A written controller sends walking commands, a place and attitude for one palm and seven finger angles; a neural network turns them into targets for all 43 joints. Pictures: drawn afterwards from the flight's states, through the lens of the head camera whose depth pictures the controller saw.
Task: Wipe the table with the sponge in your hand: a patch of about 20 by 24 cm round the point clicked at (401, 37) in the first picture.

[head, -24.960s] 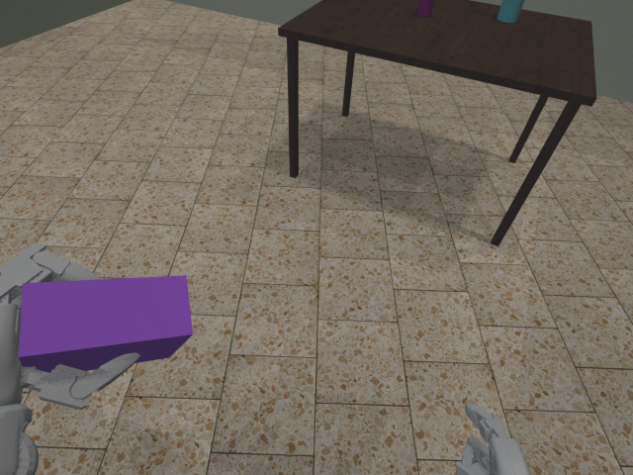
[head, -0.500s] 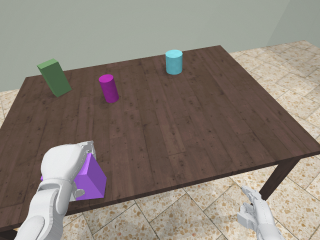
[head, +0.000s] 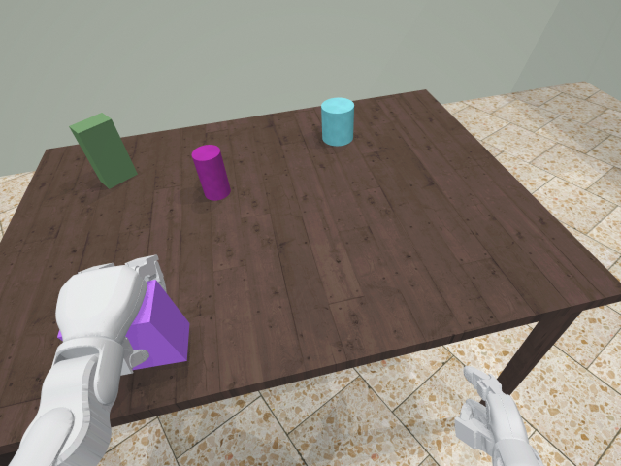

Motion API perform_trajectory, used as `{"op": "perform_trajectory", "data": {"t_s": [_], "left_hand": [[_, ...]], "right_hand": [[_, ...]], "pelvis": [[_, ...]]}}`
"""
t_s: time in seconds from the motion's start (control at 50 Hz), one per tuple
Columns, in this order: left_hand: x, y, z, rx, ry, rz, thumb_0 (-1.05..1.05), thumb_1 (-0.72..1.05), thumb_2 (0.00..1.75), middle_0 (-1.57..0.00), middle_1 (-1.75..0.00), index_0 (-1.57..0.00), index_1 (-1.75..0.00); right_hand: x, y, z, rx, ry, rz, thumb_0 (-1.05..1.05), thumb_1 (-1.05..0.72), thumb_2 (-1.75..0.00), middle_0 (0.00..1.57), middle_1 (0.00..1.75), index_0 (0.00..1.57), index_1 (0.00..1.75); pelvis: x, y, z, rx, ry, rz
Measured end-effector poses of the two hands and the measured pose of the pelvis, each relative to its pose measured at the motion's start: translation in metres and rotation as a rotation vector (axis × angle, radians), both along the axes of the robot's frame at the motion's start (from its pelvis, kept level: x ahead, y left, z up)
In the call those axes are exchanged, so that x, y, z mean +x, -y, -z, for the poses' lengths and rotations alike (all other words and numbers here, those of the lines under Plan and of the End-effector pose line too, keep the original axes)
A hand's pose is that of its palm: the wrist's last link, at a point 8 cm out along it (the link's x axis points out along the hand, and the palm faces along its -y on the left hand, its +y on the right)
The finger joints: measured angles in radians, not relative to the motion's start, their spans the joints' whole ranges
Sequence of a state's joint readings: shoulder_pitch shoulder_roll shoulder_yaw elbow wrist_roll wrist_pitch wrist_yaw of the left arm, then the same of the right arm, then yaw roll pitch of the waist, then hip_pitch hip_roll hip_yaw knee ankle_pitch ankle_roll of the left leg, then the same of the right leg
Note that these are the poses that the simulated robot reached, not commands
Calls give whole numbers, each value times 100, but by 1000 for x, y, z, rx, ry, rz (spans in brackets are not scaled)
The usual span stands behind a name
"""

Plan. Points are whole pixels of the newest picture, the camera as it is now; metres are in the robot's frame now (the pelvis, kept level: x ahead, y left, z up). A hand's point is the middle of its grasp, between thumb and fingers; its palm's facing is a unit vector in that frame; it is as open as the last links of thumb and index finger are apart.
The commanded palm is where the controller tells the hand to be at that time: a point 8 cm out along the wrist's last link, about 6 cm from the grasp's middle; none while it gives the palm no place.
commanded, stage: move the sponge above the wiping area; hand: left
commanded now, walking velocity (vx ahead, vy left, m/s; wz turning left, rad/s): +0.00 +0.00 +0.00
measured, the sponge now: (139, 335) +0.24 +0.29 +0.03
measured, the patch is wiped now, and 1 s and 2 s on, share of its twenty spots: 0.00 0.00 0.00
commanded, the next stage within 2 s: lower the sponge onto the table in 1.66 s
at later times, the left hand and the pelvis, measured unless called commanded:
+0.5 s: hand (113, 309) +0.24 +0.30 +0.09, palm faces +0.12 -0.06 -0.99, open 9.7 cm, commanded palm +0.21 +0.27 +0.14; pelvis +0.00 +0.00 +0.00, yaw +0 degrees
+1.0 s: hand (115, 323) +0.23 +0.30 +0.08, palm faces +0.01 -0.10 -0.99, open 9.7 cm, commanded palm +0.20 +0.27 +0.14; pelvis +0.01 -0.01 +0.00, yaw +0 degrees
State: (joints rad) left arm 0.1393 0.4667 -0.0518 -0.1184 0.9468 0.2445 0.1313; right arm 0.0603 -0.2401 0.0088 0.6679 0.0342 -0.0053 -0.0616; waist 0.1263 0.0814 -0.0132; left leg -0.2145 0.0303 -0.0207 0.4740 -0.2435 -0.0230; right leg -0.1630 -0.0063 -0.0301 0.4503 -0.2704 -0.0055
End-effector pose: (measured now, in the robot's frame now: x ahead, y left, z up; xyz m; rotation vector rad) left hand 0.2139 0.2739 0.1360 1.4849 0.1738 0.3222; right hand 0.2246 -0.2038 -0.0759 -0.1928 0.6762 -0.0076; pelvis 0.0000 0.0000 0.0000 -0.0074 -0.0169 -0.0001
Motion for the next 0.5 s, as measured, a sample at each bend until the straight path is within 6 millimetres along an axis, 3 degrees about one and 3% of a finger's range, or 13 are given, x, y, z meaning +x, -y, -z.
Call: {"op": "perform_trajectory", "data": {"t_s": [0.06,0.12,0.22,0.28,0.36,0.44,0.5], "left_hand": [[2,-17,-8,-15,22,-107,-1,-46,104,-76,-134,-78,-135],[-2,-24,-3,-49,-36,-180,-1,-46,104,-76,-134,-78,-135],[-9,-5,24,-101,-189,-109,-1,-46,104,-76,-134,-78,-135],[-10,11,30,-92,-200,-5,-1,-46,104,-76,-134,-78,-135],[-6,15,16,-29,-88,54,-1,-46,104,-77,-134,-78,-135],[1,-1,-5,-1,13,-41,-1,-46,104,-77,-134,-78,-135],[2,-15,-10,-20,7,-145,-1,-46,104,-76,-134,-78,-135]], "right_hand": [[0,-3,0,26,-7,2,2,-91,-90,20,30,20,30],[2,-5,-1,42,1,-4,2,-91,-90,20,30,20,30],[9,-9,-4,25,25,-30,2,-91,-90,20,30,20,30],[10,-11,-5,2,29,-43,1,-91,-90,20,30,20,30],[9,-13,-6,-3,21,-44,1,-91,-90,20,30,20,30],[6,-13,-3,24,3,-36,1,-91,-90,20,30,20,30],[6,-11,-2,42,-5,-30,1,-90,-90,20,30,20,30]], "pelvis": [[0,-1,-1,3,2,0],[-1,-3,-1,5,2,-5],[-3,-7,0,5,0,-17],[-3,-6,0,4,0,-15],[-2,-3,0,0,4,-7],[-2,0,-1,0,8,-6],[-2,1,-2,3,9,-7]]}}
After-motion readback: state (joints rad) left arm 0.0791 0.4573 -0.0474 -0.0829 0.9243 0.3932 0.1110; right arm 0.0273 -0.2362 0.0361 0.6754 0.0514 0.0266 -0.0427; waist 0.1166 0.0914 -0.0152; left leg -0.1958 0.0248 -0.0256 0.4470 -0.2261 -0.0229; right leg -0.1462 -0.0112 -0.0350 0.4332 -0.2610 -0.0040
